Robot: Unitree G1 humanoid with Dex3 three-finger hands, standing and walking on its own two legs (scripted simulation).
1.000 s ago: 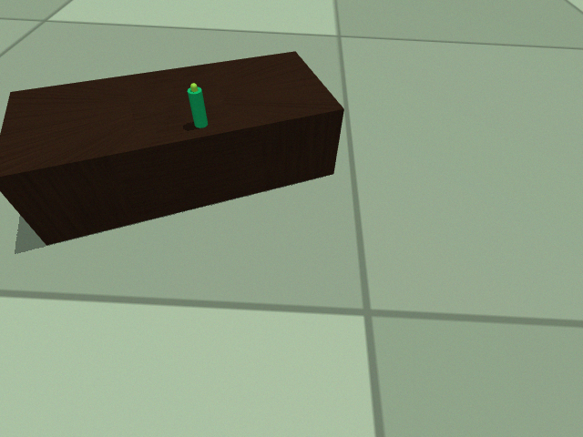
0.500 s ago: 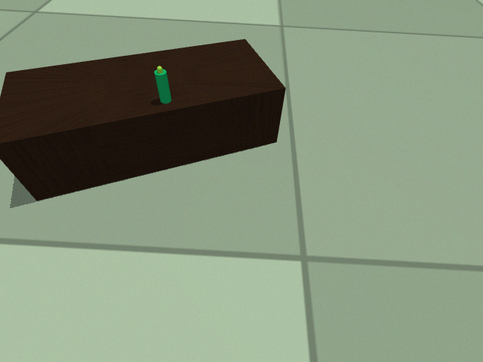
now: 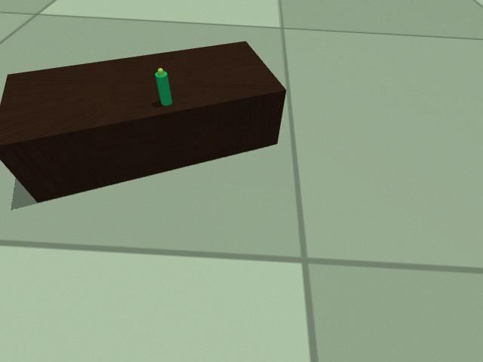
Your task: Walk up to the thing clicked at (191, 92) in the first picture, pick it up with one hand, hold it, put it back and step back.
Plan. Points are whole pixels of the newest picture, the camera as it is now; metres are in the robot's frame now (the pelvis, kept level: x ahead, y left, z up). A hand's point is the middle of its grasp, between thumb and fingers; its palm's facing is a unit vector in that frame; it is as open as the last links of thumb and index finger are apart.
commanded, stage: stand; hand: right
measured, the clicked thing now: (163, 86) +1.28 +0.37 -0.30
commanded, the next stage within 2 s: walk up in 0.12 s
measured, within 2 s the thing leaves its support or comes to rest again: neither
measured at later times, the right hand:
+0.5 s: hand (340, 334) +0.19 -0.19 -0.15, palm faces -0.16 +0.89 -0.42, open 7.3 cm
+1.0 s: hand (280, 235) +0.42 -0.10 -0.18, palm faces -0.35 +0.88 -0.32, open 7.3 cm
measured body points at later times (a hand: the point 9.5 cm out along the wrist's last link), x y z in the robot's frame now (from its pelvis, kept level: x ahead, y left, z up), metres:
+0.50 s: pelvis +0.07 +0.10 -0.04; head +0.08 +0.12 +0.41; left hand +0.06 +0.46 -0.15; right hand +0.20 -0.24 -0.12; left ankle +0.11 +0.24 -0.75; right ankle -0.01 -0.10 -0.73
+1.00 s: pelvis +0.29 +0.14 -0.02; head +0.31 +0.12 +0.43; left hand +0.25 +0.47 -0.11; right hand +0.44 -0.14 -0.15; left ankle +0.19 +0.25 -0.68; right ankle +0.37 +0.06 -0.75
